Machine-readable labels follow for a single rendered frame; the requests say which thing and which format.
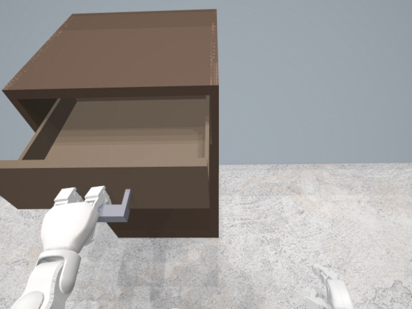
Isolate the cabinet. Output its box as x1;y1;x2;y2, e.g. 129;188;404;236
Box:
2;9;219;238

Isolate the robot right hand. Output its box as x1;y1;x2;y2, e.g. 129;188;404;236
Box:
306;264;355;309

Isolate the drawer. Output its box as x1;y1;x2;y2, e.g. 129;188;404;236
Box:
0;95;211;209

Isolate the left robot forearm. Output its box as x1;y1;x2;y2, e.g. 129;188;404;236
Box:
11;248;81;309

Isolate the robot left hand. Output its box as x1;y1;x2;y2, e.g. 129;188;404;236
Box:
41;186;112;253

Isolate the handle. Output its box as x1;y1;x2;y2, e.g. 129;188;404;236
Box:
97;189;132;222

